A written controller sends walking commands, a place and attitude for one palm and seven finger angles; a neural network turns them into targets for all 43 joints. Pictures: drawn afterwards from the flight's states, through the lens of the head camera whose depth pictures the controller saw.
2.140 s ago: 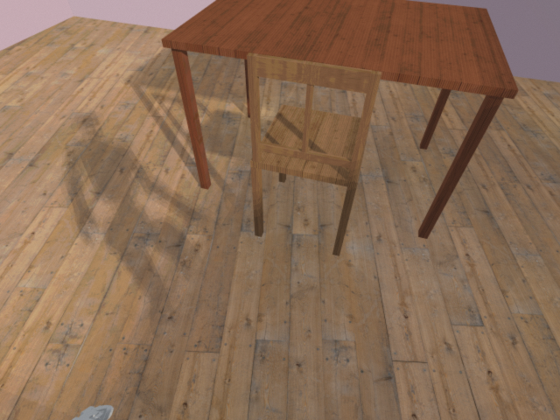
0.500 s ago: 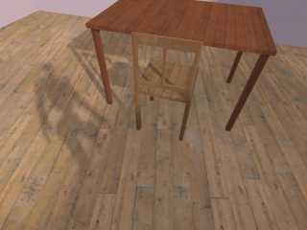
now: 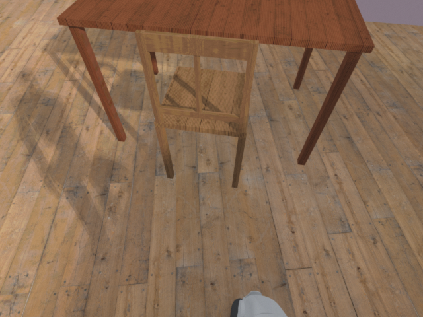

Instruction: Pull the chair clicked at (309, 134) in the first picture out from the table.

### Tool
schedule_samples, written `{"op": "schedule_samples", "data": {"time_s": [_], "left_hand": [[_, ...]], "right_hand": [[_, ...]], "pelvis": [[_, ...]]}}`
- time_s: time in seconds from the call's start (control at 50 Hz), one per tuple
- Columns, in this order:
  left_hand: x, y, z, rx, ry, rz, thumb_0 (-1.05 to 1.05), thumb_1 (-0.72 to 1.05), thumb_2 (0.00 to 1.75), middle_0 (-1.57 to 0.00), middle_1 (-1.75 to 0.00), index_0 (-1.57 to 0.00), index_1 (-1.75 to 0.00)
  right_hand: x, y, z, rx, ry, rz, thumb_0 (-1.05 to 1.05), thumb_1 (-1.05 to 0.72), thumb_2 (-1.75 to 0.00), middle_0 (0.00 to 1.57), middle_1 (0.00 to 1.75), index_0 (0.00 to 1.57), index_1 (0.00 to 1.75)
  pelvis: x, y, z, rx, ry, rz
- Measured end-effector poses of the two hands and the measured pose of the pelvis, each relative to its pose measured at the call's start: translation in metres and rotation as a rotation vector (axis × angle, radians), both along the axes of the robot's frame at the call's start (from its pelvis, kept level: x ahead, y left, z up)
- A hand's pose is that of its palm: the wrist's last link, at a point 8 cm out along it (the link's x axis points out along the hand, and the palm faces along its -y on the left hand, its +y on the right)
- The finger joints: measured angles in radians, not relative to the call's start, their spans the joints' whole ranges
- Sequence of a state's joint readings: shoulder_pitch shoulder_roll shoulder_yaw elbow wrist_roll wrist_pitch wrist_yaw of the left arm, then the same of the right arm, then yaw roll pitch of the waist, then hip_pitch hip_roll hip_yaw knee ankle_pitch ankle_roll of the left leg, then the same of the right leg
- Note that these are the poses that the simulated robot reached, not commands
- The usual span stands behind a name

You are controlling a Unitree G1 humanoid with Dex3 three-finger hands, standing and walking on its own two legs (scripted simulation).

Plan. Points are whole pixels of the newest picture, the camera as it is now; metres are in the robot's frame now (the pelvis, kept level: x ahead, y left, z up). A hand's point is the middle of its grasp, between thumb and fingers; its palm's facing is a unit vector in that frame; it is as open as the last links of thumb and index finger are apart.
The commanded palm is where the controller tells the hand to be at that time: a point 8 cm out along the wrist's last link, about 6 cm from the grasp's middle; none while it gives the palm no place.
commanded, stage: turn to face it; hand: left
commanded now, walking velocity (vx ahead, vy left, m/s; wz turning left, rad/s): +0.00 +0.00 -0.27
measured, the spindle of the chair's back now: (198, 85) +0.85 +0.07 -0.11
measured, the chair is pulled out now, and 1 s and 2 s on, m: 0.00 0.00 0.00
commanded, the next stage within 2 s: take the last steps up to it in 0.28 s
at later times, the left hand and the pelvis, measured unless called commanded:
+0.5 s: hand (132, 316) +0.15 +0.18 -0.17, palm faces -0.01 -0.99 -0.15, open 7.3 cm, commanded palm none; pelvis +0.09 +0.00 +0.01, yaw -5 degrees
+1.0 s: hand (168, 270) +0.23 +0.11 -0.15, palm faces -0.07 -0.98 -0.19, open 7.3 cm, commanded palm none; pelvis +0.20 -0.06 +0.02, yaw -8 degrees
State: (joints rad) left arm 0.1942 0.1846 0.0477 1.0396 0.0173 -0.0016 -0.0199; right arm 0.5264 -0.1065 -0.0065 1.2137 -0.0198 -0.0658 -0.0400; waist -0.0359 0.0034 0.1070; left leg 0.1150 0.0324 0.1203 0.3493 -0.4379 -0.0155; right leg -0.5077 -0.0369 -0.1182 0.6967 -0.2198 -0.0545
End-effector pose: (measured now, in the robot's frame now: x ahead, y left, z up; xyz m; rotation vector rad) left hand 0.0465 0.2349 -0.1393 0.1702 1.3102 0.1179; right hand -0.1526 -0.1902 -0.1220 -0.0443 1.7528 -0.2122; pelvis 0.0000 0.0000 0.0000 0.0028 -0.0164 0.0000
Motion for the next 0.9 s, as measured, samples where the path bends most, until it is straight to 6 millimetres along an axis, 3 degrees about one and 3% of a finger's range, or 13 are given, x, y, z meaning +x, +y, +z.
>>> {"op": "schedule_samples", "data": {"time_s": [0.06, 0.12, 0.2, 0.28, 0.34, 0.4, 0.48, 0.68, 0.74, 0.82, 0.86, 0.9], "left_hand": [[0.048, -0.007, -0.006, 0.031, -0.09, -0.018, 0.01, 0.93, 0.9, -0.19, -0.3, -0.19, -0.3], [0.072, -0.015, -0.002, 0.039, -0.136, -0.005, 0.01, 0.92, 0.9, -0.19, -0.3, -0.19, -0.3], [0.085, -0.026, 0.005, 0.032, -0.129, -0.011, 0.0, 0.92, 0.9, -0.19, -0.3, -0.19, -0.3], [0.092, -0.026, 0.01, 0.029, -0.119, -0.017, 0.0, 0.94, 0.9, -0.2, -0.3, -0.2, -0.3], [0.094, -0.023, 0.009, 0.013, -0.112, -0.019, 0.0, 0.93, 0.9, -0.2, -0.3, -0.2, -0.3], [0.095, -0.017, 0.005, -0.008, -0.105, -0.009, 0.0, 0.93, 0.9, -0.2, -0.3, -0.2, -0.3], [0.093, -0.008, -0.004, -0.037, -0.071, -0.002, 0.0, 0.92, 0.9, -0.2, -0.3, -0.2, -0.3], [0.099, -0.005, 0.012, -0.023, 0.063, -0.056, 0.01, 0.91, 0.9, -0.19, -0.3, -0.19, -0.3], [0.116, -0.016, 0.013, -0.01, 0.094, -0.094, 0.01, 0.91, 0.9, -0.19, -0.3, -0.19, -0.3], [0.155, -0.041, 0.009, 0.006, 0.056, -0.139, 0.01, 0.91, 0.9, -0.19, -0.3, -0.19, -0.3], [0.172, -0.054, 0.007, 0.01, 0.007, -0.134, 0.01, 0.91, 0.9, -0.19, -0.3, -0.19, -0.3], [0.183, -0.062, 0.011, 0.013, -0.034, -0.105, 0.01, 0.92, 0.9, -0.19, -0.3, -0.19, -0.3]], "right_hand": [[0.017, -0.012, -0.015, 0.01, 0.031, -0.025, 0.01, -0.9, -0.9, 0.21, 0.3, 0.2, 0.3], [0.062, -0.029, -0.025, -0.014, -0.041, -0.015, 0.01, -0.9, -0.9, 0.21, 0.3, 0.2, 0.3], [0.146, -0.049, -0.027, -0.055, -0.245, 0.029, 0.01, -0.91, -0.9, 0.2, 0.3, 0.2, 0.29], [0.221, -0.055, -0.019, -0.076, -0.44, 0.056, 0.01, -0.91, -0.9, 0.2, 0.3, 0.19, 0.29], [0.257, -0.056, -0.009, -0.099, -0.531, 0.068, 0.01, -0.93, -0.9, 0.2, 0.3, 0.19, 0.29], [0.277, -0.051, -0.001, -0.117, -0.581, 0.08, 0.01, -0.93, -0.9, 0.2, 0.3, 0.19, 0.29], [0.276, -0.038, 0.002, -0.13, -0.584, 0.079, 0.0, -0.92, -0.9, 0.2, 0.3, 0.19, 0.29], [0.221, -0.034, 0.007, -0.116, -0.373, -0.025, 0.0, -0.92, -0.9, 0.21, 0.3, 0.2, 0.3], [0.205, -0.036, 0.003, -0.096, -0.308, -0.076, 0.0, -0.91, -0.9, 0.2, 0.3, 0.2, 0.3], [0.188, -0.044, -0.01, -0.054, -0.216, -0.133, 0.01, -0.91, -0.9, 0.21, 0.3, 0.2, 0.3], [0.188, -0.051, -0.018, -0.029, -0.172, -0.135, 0.01, -0.91, -0.9, 0.2, 0.3, 0.2, 0.3], [0.201, -0.06, -0.018, -0.015, -0.156, -0.116, 0.01, -0.91, -0.9, 0.2, 0.3, 0.2, 0.29]], "pelvis": [[0.027, -0.013, -0.014, 0.005, -0.011, -0.01], [0.039, -0.019, -0.013, -0.006, -0.028, -0.008], [0.05, -0.022, -0.003, -0.006, -0.024, -0.018], [0.058, -0.02, 0.003, -0.007, -0.009, -0.042], [0.065, -0.015, 0.005, -0.011, 0.0, -0.062], [0.073, -0.008, 0.005, -0.018, 0.005, -0.078], [0.083, 0.003, 0.004, -0.023, 0.006, -0.09], [0.119, -0.003, 0.02, 0.002, 0.031, -0.143], [0.131, -0.014, 0.018, 0.008, 0.032, -0.16], [0.15, -0.036, 0.008, 0.018, 0.029, -0.171], [0.158, -0.046, 0.003, 0.007, 0.02, -0.162], [0.168, -0.052, 0.005, 0.0, 0.011, -0.147]]}}
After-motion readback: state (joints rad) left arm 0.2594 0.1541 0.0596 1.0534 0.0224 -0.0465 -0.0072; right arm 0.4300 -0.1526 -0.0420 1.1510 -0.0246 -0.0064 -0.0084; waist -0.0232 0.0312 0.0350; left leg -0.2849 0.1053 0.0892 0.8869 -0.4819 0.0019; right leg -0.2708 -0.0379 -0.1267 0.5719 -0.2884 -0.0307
